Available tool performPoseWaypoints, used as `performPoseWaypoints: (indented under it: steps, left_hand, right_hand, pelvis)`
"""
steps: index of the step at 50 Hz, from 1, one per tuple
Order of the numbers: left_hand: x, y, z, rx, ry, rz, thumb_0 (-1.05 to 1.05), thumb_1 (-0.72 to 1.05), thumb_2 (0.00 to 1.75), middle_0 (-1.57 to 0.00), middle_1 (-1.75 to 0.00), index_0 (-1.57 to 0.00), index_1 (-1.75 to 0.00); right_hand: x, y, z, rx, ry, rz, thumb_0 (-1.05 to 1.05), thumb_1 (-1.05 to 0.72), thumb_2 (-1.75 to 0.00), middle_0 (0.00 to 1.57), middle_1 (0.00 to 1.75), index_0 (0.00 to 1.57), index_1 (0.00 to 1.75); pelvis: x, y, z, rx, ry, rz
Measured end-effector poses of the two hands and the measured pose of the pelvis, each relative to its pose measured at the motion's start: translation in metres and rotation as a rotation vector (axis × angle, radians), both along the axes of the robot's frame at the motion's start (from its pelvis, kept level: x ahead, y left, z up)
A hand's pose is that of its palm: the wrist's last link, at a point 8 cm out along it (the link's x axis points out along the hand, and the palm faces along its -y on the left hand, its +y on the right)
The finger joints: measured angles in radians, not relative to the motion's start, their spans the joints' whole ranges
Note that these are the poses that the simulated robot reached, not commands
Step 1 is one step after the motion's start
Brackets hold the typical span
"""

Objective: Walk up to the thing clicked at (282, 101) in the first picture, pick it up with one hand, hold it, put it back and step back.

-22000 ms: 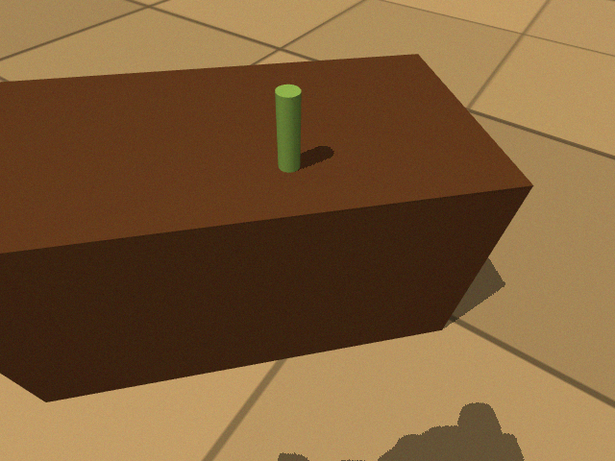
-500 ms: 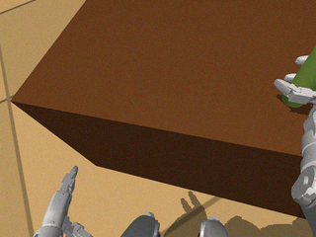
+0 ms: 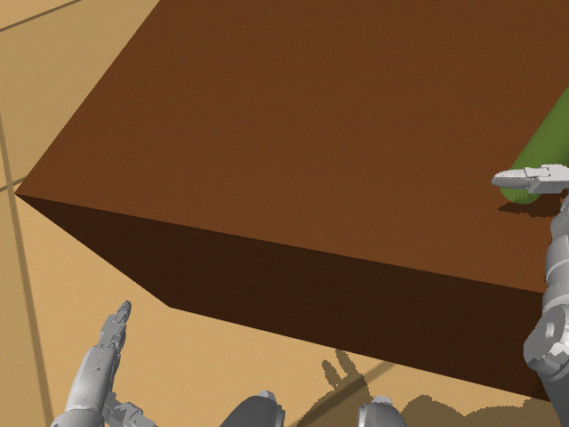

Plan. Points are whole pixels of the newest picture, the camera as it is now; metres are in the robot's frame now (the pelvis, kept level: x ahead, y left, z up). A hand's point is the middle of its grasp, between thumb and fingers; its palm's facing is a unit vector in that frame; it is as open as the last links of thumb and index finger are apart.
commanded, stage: withdraw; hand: right
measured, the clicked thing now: (553, 146) +0.49 -0.26 +0.09
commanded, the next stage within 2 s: rise in 0.18 s
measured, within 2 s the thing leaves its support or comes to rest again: neither
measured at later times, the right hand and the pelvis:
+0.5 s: hand out of the picture +0.46 -0.34 +0.15, palm faces +0.38 +0.90 -0.22, open 17.3 cm; pelvis +0.01 +0.00 +0.04, yaw -1 degrees
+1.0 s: hand out of the picture +0.28 -0.30 +0.14, palm faces +0.38 +0.87 -0.33, open 17.3 cm; pelvis +0.03 +0.00 +0.06, yaw -2 degrees
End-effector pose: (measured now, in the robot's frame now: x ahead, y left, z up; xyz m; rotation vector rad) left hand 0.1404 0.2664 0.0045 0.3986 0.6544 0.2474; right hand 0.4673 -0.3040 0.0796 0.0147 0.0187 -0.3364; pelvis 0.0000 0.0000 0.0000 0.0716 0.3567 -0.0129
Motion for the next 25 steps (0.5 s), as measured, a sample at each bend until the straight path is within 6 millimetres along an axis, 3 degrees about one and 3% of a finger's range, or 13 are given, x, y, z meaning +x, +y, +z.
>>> performPoseWaypoints:
  steps: [8,14,17,20,25]
  left_hand:
    - [-0.004,-0.004,-0.008,-0.060,0.063,0.033,-0.01,-0.51,0.04,-0.05,-0.05,-0.06,-0.05]
    - [0.011,-0.020,-0.015,-0.145,0.055,0.002,-0.01,-0.52,0.04,-0.05,-0.05,-0.06,-0.04]
    - [0.022,-0.025,-0.009,-0.165,0.018,-0.018,-0.01,-0.52,0.05,-0.05,-0.05,-0.06,-0.05]
    - [0.028,-0.026,0.001,-0.179,-0.013,-0.031,-0.01,-0.52,0.05,-0.06,-0.05,-0.06,-0.05]
    - [0.014,-0.020,0.005,-0.176,0.049,-0.031,-0.01,-0.51,0.04,-0.06,-0.06,-0.07,-0.05]
  right_hand:
    - [-0.002,-0.034,0.067,-0.057,-0.059,-0.043,-0.01,0.49,-0.04,0.11,0.07,0.10,0.07]
    - [-0.015,-0.050,0.109,-0.061,-0.036,-0.009,-0.01,0.50,-0.04,0.09,0.06,0.09,0.06]
    - [-0.023,-0.053,0.113,-0.064,0.017,0.010,-0.01,0.51,-0.04,0.08,0.06,0.08,0.06]
    - [-0.032,-0.058,0.104,-0.121,0.127,-0.006,-0.01,0.51,-0.03,0.07,0.06,0.08,0.06]
    - [-0.050,-0.076,0.085,-0.158,0.233,-0.079,-0.01,0.52,-0.03,0.07,0.05,0.08,0.06]
  pelvis:
    - [0.008,-0.002,0.015,-0.005,-0.043,-0.003]
    - [0.014,-0.004,0.027,-0.014,-0.080,-0.013]
    - [0.014,-0.004,0.030,-0.021,-0.096,-0.016]
    - [0.013,-0.004,0.035,-0.029,-0.113,-0.012]
    - [0.012,-0.003,0.042,-0.037,-0.131,-0.010]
